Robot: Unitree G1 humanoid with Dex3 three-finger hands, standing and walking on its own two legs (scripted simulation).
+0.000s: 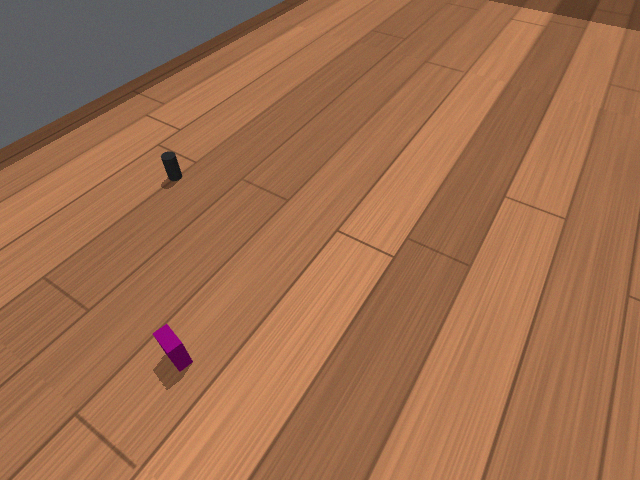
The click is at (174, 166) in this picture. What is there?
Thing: squat round
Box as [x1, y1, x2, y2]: [161, 151, 181, 180]
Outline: 165,152 161,155 161,158 168,177 171,180 177,180 181,177 181,173 175,155 173,152 170,151
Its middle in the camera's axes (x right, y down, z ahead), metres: -0.70 -0.35 +1.86
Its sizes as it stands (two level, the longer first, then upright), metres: 0.064 0.064 0.126
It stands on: the floor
